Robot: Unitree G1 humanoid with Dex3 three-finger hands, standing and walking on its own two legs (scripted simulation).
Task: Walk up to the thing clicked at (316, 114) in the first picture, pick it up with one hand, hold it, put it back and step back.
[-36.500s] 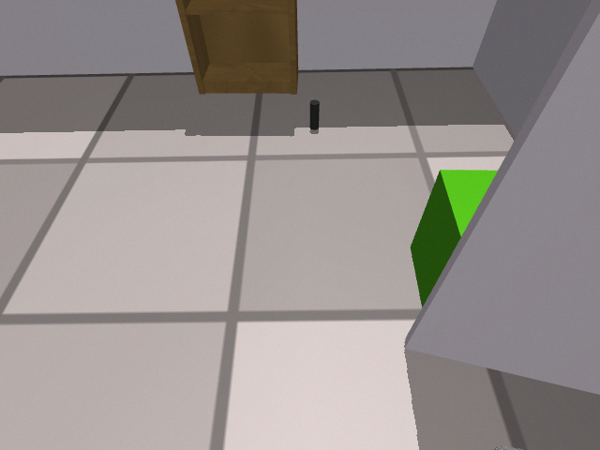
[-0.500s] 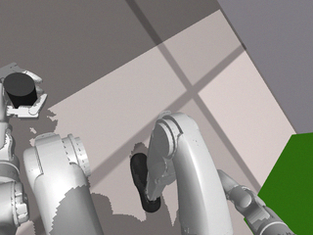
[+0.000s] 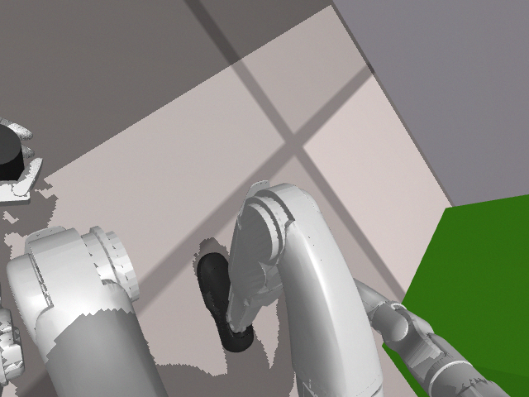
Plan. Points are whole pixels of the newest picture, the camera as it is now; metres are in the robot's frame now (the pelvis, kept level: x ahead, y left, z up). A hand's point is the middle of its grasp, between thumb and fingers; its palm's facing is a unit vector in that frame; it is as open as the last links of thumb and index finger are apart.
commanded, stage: lower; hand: left
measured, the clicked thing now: (0, 169) +0.42 +0.23 -0.19
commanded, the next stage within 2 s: loosen in 0.64 s
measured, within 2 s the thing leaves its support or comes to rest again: rests again in 1.86 s
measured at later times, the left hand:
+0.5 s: hand (7, 170) +0.42 +0.22 -0.18, palm faces +0.10 -1.00 +0.00, open 6.9 cm
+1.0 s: hand (9, 170) +0.42 +0.22 -0.19, palm faces +0.11 -0.99 +0.01, open 7.1 cm
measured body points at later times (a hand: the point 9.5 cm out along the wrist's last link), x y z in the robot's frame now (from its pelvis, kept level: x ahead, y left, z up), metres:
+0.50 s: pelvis -0.01 +0.00 +0.00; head +0.22 +0.19 +0.33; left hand +0.41 +0.28 -0.18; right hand +0.16 -0.24 -0.03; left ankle +0.08 +0.12 -0.26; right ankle +0.14 -0.12 -0.26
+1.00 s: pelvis -0.01 +0.00 +0.00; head +0.23 +0.20 +0.32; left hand +0.41 +0.28 -0.19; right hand +0.16 -0.24 -0.03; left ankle +0.08 +0.12 -0.26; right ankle +0.14 -0.12 -0.26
